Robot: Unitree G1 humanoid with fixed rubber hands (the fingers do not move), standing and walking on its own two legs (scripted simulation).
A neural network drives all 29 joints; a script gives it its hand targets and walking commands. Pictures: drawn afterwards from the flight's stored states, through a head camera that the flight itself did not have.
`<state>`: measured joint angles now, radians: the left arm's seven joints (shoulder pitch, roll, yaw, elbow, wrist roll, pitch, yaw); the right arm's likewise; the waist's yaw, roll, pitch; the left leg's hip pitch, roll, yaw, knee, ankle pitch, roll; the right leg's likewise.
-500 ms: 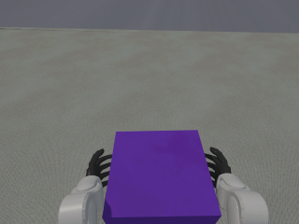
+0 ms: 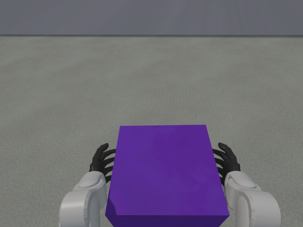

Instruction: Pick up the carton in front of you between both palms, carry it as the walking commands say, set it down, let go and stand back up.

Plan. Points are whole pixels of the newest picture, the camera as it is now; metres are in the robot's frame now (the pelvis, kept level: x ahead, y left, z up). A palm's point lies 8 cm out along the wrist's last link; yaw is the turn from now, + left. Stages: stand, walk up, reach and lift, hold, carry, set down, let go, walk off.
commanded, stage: carry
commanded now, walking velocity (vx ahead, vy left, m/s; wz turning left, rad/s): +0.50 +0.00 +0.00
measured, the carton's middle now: (163, 186) +0.25 +0.00 +0.02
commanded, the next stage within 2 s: none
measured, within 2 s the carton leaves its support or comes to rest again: neither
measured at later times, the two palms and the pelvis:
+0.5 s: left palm (111, 91) +0.58 +0.18 +0.08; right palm (194, 90) +0.56 -0.12 +0.08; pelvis +0.34 +0.04 -0.01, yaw -4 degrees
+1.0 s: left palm (130, 48) +0.91 +0.14 +0.09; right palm (191, 47) +0.90 -0.16 +0.09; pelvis +0.67 -0.01 -0.01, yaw +0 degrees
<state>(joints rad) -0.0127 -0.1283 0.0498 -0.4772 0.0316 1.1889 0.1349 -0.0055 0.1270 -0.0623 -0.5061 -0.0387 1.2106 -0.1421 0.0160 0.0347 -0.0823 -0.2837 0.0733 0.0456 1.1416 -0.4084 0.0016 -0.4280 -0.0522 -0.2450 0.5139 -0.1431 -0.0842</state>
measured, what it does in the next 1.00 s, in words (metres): walks ahead: left foot, then right foot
